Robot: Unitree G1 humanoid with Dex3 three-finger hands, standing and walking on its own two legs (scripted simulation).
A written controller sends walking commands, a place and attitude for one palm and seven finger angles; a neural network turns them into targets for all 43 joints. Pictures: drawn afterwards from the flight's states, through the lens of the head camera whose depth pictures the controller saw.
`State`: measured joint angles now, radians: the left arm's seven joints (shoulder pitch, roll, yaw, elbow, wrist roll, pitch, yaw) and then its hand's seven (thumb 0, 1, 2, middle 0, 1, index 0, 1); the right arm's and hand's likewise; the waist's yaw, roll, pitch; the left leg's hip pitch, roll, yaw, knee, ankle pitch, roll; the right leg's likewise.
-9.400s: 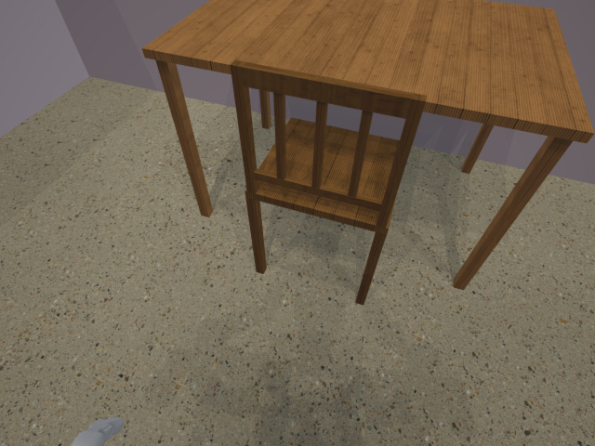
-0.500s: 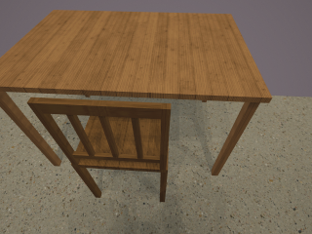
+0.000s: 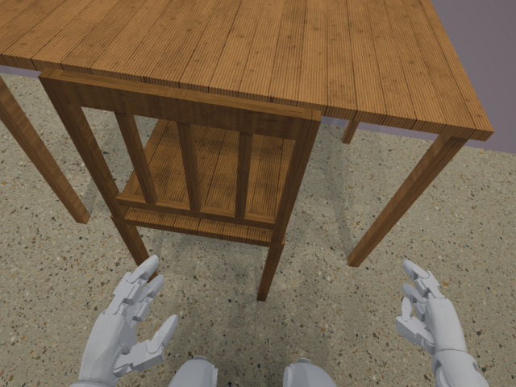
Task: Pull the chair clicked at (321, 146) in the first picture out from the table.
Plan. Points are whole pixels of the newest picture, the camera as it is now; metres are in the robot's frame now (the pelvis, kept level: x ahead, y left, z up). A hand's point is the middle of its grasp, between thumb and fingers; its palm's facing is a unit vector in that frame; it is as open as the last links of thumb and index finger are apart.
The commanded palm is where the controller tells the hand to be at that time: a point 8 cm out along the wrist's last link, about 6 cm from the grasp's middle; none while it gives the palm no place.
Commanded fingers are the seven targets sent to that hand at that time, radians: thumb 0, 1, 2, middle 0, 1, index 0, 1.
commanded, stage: raise the hand toward the chair's back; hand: left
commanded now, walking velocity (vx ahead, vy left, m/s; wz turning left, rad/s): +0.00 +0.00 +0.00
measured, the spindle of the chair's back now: (191, 170) +0.49 +0.17 -0.01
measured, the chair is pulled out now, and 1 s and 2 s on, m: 0.00 0.00 0.00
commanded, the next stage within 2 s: aim the fingers beside a spindle in 1.64 s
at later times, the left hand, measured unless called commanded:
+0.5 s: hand (114, 304) +0.21 +0.21 +0.04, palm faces +0.08 -0.99 -0.07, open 13.9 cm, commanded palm +0.19 +0.25 +0.03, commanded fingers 0.00 -0.24 0.41 -0.09 -0.12 -0.09 -0.12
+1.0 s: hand (124, 288) +0.24 +0.21 +0.03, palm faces -0.08 -1.00 -0.05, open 16.8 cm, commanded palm +0.22 +0.27 +0.05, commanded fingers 0.00 -0.50 0.30 -0.06 -0.08 -0.06 -0.08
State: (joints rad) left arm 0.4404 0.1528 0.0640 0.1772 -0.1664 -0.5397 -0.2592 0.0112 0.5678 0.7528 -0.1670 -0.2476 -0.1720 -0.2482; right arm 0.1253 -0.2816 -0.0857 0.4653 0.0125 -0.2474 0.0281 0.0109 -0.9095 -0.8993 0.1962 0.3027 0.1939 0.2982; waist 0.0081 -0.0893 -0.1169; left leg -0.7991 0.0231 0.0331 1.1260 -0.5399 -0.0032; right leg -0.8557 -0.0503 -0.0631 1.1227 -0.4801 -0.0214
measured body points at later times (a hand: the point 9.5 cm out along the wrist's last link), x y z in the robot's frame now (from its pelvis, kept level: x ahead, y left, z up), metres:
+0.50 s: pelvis +0.00 +0.02 -0.01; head +0.08 +0.03 +0.43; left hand +0.20 +0.26 +0.05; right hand +0.16 -0.22 -0.10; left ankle +0.01 +0.12 -0.65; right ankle +0.04 -0.11 -0.65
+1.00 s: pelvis +0.01 +0.02 +0.00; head +0.10 +0.03 +0.44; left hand +0.24 +0.26 +0.03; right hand +0.21 -0.21 -0.07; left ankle +0.01 +0.12 -0.65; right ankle +0.04 -0.11 -0.65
